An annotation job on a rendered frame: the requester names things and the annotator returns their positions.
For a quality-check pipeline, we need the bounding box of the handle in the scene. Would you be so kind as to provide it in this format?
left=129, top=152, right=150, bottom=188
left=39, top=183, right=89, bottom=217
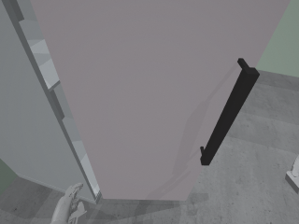
left=200, top=58, right=260, bottom=166

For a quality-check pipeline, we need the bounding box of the left robot hand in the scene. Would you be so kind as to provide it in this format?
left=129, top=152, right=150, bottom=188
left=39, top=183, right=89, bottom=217
left=51, top=182, right=87, bottom=224

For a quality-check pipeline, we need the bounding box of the right robot hand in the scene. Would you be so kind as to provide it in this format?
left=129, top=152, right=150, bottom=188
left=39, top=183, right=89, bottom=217
left=285, top=155, right=299, bottom=194

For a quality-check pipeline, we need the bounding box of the fridge door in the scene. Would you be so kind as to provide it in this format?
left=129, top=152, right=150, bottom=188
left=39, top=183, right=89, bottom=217
left=30, top=0, right=291, bottom=201

